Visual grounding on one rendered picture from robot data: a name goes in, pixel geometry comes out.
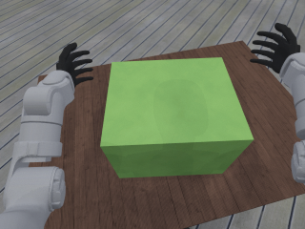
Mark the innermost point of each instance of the robot left hand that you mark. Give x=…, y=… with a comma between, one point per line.
x=65, y=64

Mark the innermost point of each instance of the robot right hand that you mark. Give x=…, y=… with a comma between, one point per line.
x=286, y=47

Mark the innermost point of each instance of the table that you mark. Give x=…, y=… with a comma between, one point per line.
x=97, y=198

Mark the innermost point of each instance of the robot left upper arm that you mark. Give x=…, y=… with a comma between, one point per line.
x=33, y=193

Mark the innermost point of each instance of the right robot forearm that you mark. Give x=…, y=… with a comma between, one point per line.
x=293, y=76

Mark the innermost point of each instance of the left robot forearm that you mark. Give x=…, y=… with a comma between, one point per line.
x=41, y=122

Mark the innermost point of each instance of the robot right upper arm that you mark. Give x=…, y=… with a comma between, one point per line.
x=298, y=162

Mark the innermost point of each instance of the carton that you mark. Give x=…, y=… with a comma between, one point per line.
x=172, y=117

